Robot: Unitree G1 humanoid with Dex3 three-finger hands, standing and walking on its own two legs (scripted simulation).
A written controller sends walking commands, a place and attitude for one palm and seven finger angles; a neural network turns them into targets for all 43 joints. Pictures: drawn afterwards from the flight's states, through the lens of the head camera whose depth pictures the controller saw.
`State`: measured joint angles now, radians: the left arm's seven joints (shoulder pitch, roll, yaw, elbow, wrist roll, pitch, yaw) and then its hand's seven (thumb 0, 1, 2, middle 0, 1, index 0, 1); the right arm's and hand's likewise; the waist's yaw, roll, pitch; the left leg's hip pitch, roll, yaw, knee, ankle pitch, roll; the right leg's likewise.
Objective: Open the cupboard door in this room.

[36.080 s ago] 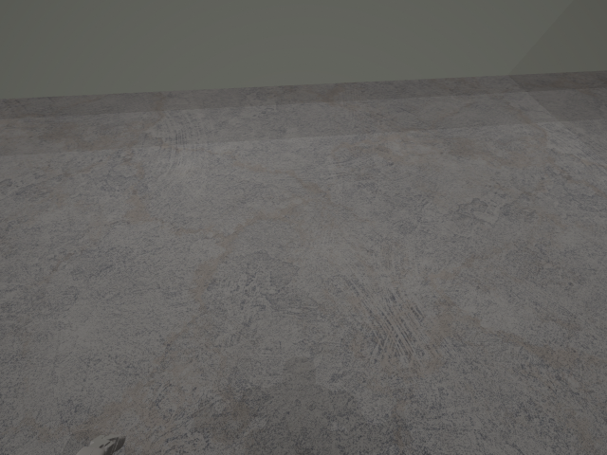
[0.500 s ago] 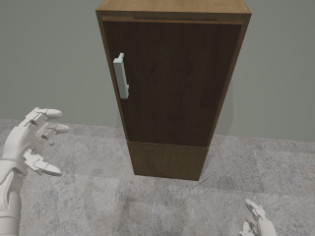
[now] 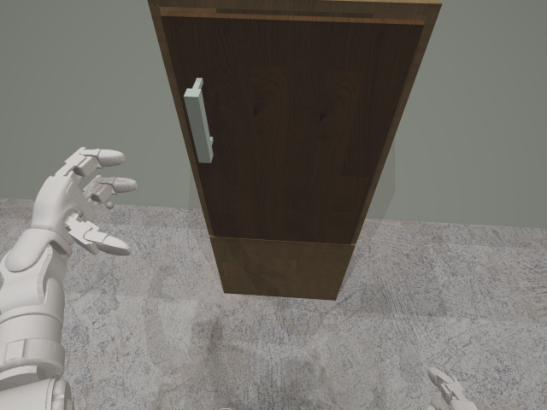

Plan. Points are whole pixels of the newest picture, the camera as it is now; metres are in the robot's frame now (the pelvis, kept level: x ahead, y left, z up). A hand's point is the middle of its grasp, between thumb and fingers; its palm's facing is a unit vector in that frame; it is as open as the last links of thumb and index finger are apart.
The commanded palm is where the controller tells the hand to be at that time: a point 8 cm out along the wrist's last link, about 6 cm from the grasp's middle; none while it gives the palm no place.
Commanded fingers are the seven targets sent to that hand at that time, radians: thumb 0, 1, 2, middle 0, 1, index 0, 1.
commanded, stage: move the hooked fingers beside the handle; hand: left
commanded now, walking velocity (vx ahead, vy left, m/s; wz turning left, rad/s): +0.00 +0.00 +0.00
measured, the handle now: (202, 121) +0.58 +0.16 +0.10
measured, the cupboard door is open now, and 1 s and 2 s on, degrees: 0 0 0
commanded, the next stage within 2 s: none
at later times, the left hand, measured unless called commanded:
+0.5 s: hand (134, 170) +0.43 +0.23 +0.12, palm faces -0.04 -1.00 +0.01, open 14.0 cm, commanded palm +0.41 +0.29 +0.11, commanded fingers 0.00 -0.50 0.30 -0.30 -1.20 -0.30 -1.20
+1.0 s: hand (158, 133) +0.51 +0.22 +0.12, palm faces -0.03 -1.00 +0.01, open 14.0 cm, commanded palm +0.50 +0.27 +0.11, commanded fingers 0.00 -0.50 0.30 -0.30 -1.20 -0.30 -1.20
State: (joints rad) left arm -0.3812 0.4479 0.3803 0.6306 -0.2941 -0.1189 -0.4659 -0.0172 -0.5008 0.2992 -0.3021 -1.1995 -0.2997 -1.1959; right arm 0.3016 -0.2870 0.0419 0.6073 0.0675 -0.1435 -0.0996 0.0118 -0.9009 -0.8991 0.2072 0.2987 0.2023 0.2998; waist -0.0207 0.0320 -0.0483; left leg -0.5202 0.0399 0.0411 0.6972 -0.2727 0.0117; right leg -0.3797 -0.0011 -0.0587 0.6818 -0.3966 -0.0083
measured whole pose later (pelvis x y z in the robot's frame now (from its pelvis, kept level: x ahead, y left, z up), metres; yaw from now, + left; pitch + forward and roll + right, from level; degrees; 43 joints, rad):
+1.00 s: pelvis +0.00 +0.00 -0.02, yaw -2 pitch +16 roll -3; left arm -0.98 0.65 0.44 1.25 -0.12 -0.27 -0.38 -0.02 -0.50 0.30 -0.30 -1.20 -0.30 -1.20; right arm 0.44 -0.30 0.03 0.68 0.03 0.02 -0.06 0.01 -0.90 -0.90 0.21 0.30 0.20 0.30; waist -0.17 0.02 -0.08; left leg -0.79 0.07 0.04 0.83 -0.32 0.01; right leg -0.64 0.03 -0.05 0.79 -0.42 -0.01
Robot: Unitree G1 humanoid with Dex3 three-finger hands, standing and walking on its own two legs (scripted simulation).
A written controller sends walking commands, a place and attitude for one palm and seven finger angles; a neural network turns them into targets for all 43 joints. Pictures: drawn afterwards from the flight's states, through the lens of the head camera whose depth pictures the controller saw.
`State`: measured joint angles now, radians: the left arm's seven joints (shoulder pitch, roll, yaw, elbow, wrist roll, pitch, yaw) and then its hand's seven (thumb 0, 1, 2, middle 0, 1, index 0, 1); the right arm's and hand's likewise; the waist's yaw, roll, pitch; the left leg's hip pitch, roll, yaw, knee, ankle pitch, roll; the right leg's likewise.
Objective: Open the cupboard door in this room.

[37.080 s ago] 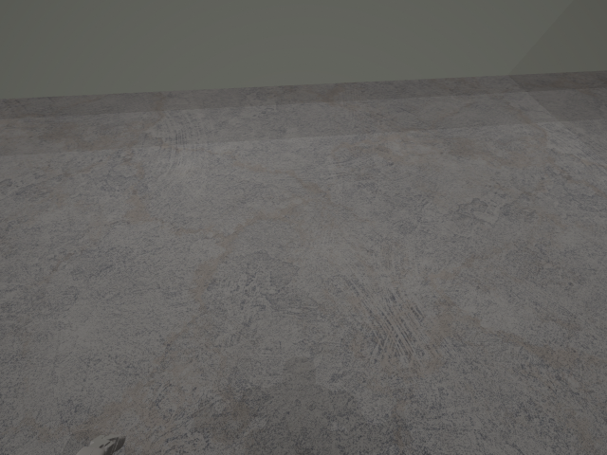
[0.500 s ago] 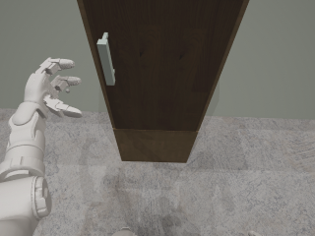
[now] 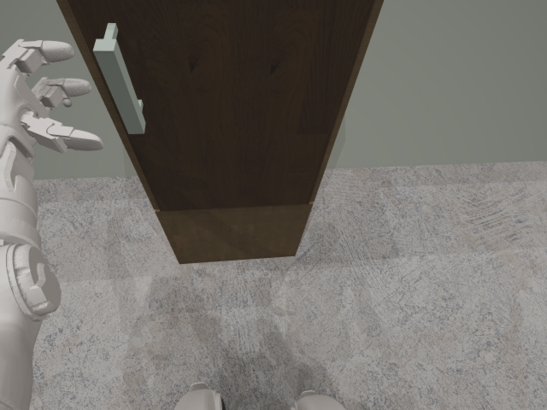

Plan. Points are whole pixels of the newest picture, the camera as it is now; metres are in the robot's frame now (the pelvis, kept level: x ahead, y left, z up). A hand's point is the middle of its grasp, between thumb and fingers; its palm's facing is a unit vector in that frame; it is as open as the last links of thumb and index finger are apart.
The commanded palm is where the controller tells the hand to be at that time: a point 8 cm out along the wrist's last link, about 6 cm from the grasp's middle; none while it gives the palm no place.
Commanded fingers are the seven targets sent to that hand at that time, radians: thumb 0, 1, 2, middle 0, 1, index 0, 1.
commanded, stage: move the hooked fingers beside the handle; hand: left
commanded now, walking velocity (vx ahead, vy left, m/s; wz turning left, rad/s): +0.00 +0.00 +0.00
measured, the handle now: (125, 82) +0.57 +0.17 +0.12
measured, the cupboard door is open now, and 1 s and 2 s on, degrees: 0 0 0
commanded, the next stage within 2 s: none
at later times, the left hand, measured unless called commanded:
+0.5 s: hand (48, 110) +0.50 +0.26 +0.13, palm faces +0.02 -1.00 +0.00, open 14.0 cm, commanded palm +0.48 +0.29 +0.12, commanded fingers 0.00 -0.50 0.30 -0.30 -1.20 -0.30 -1.20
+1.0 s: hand (69, 107) +0.51 +0.23 +0.13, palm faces +0.03 -1.00 -0.01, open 14.0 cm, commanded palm +0.49 +0.28 +0.12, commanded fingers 0.00 -0.50 0.30 -0.30 -1.20 -0.30 -1.20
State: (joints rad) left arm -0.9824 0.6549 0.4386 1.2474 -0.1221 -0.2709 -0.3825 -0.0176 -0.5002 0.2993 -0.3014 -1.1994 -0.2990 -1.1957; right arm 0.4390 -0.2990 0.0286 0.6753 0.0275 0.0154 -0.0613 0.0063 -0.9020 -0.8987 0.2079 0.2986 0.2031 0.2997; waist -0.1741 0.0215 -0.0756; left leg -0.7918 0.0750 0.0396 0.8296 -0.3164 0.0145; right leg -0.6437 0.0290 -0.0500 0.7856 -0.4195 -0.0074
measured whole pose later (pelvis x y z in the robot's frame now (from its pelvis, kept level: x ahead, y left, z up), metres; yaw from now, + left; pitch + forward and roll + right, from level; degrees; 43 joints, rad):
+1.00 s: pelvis -0.01 +0.01 -0.01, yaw +0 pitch +16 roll -3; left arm -1.04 0.69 0.41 1.34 -0.08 -0.23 -0.33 -0.02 -0.50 0.30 -0.30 -1.20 -0.30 -1.20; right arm 0.44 -0.29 0.05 0.64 0.02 0.05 -0.05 0.00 -0.90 -0.90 0.21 0.30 0.20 0.30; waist -0.20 0.04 -0.09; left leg -0.84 0.07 0.03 0.88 -0.33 0.02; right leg -0.69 0.03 -0.06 0.83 -0.43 0.00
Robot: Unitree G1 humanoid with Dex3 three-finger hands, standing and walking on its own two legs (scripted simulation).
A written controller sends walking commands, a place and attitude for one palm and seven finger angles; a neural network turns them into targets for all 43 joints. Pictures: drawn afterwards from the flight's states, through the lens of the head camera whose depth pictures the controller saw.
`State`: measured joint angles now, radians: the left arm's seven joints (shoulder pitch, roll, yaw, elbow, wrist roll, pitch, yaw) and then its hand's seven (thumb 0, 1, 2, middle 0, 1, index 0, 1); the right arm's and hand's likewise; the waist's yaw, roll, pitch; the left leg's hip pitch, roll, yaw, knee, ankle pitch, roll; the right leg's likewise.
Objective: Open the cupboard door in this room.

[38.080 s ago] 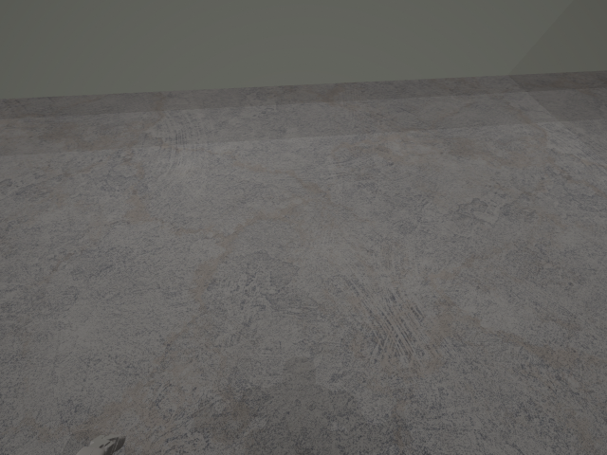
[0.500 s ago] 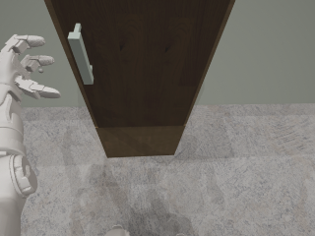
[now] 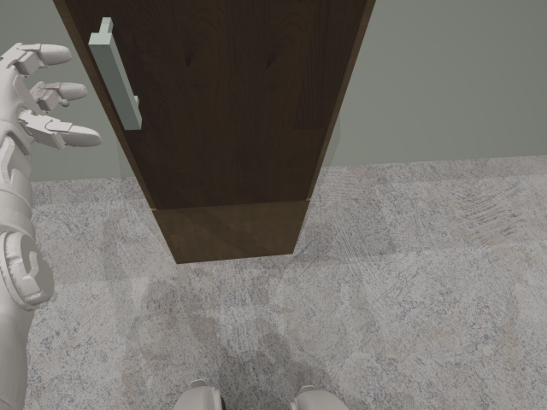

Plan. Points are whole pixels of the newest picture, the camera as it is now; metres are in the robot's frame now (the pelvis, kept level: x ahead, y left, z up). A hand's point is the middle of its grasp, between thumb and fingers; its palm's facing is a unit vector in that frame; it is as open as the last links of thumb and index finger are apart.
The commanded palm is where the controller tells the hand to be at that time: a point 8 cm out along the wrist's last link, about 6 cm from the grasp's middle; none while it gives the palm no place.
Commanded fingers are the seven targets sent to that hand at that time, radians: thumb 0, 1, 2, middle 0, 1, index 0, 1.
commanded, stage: move the hooked fingers beside the handle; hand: left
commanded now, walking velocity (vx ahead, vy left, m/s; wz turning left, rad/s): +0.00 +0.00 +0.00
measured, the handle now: (120, 77) +0.58 +0.17 +0.13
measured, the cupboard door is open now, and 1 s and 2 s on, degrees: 0 0 0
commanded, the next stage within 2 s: slide the fingers in behind the handle in 1.32 s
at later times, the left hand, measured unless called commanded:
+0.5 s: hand (60, 99) +0.52 +0.23 +0.14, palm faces +0.03 -1.00 -0.01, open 14.0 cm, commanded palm +0.50 +0.28 +0.13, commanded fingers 0.00 -0.50 0.30 -0.30 -1.20 -0.30 -1.20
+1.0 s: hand (62, 101) +0.52 +0.23 +0.13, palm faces +0.03 -1.00 -0.01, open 14.0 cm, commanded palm +0.50 +0.28 +0.13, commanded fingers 0.00 -0.50 0.30 -0.30 -1.20 -0.30 -1.20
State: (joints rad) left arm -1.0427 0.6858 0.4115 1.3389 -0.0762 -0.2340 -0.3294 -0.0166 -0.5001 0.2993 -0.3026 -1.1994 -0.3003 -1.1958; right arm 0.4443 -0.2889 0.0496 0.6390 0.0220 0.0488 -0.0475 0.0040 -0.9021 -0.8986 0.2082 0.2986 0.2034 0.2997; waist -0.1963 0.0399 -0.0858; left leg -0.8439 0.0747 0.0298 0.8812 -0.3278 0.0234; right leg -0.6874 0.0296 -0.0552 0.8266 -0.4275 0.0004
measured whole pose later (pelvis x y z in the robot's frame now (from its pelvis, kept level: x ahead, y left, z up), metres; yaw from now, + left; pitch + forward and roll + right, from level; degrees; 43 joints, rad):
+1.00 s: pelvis +0.02 +0.00 +0.00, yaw +0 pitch +17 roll -3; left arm -0.93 0.65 0.44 1.21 -0.11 -0.26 -0.35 -0.02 -0.50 0.30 -0.30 -1.20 -0.30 -1.20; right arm 0.44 -0.28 0.03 0.63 0.02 0.08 -0.04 0.00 -0.90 -0.90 0.21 0.30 0.20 0.30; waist -0.17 0.04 -0.10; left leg -0.81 0.08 0.04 0.87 -0.36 0.02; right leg -0.66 0.04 -0.04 0.80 -0.45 0.00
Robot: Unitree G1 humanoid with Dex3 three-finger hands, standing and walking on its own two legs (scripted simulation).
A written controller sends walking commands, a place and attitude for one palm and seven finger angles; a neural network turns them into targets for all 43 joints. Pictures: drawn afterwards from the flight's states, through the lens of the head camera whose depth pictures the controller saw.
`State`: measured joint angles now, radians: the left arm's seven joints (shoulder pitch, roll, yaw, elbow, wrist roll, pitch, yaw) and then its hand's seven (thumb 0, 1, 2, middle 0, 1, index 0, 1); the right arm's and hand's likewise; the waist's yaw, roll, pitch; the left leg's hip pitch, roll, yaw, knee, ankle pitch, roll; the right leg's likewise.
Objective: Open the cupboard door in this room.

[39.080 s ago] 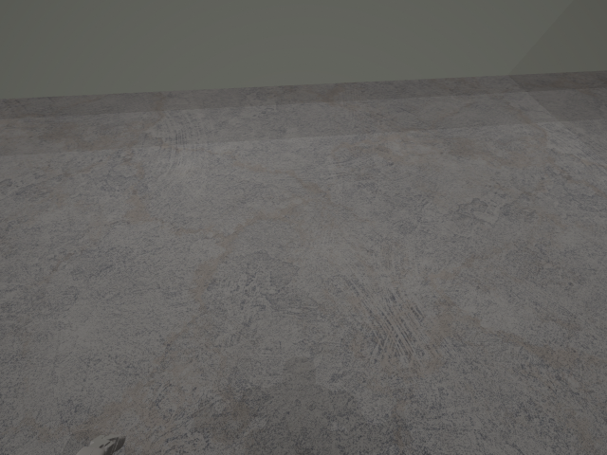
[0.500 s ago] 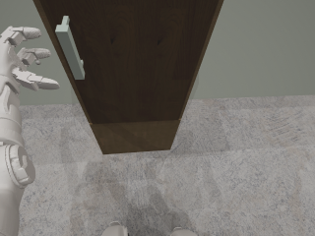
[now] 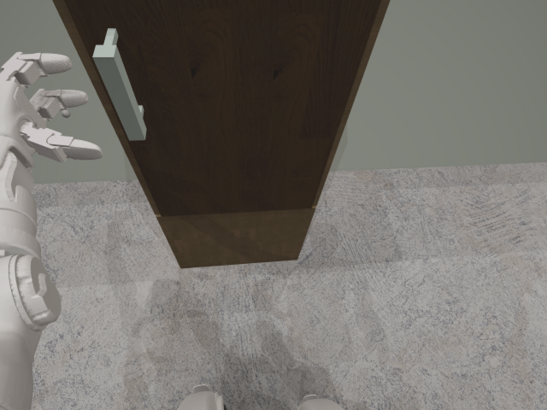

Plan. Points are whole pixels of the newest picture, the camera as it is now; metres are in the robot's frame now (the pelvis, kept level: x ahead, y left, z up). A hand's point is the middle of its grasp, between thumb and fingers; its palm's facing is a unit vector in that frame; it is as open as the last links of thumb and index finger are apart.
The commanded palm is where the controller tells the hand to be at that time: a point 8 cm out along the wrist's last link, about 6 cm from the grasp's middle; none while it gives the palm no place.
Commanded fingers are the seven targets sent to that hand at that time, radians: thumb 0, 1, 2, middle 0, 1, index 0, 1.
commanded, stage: move the hooked fingers beside the handle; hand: left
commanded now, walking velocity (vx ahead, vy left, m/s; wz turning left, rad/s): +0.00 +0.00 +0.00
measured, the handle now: (125, 88) +0.55 +0.17 +0.12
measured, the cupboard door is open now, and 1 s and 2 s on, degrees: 0 0 0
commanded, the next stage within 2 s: slide the fingers in behind the handle in 0.32 s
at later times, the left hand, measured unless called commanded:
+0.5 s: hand (77, 106) +0.51 +0.23 +0.13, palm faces +0.02 -1.00 +0.00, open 14.0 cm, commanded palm +0.49 +0.27 +0.12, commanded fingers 0.00 -0.50 0.30 -0.30 -1.20 -0.30 -1.20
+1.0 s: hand (94, 113) +0.50 +0.21 +0.12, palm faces +0.05 -1.00 +0.00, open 14.2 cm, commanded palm +0.48 +0.24 +0.12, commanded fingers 0.00 -0.50 0.30 -0.30 -1.20 -0.30 -1.20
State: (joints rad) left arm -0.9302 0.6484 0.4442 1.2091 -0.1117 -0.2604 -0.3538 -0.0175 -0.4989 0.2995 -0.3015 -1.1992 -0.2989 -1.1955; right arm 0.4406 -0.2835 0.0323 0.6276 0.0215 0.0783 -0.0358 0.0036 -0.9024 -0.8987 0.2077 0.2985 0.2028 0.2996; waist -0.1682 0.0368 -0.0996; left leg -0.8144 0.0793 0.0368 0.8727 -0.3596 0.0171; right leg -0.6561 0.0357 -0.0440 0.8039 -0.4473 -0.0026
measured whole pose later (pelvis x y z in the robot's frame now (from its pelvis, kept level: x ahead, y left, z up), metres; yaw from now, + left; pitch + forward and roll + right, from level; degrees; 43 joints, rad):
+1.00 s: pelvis +0.00 +0.00 +0.00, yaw +1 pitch +18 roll -3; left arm -0.96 0.53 0.36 1.17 -0.12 -0.27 -0.23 -0.02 -0.50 0.30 -0.30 -1.20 -0.25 -1.19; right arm 0.44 -0.27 0.01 0.66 0.00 0.04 -0.01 0.00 -0.90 -0.90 0.21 0.30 0.20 0.30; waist -0.16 0.04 -0.11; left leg -0.84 0.07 0.02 0.88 -0.36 0.02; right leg -0.67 0.03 -0.06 0.81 -0.45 0.00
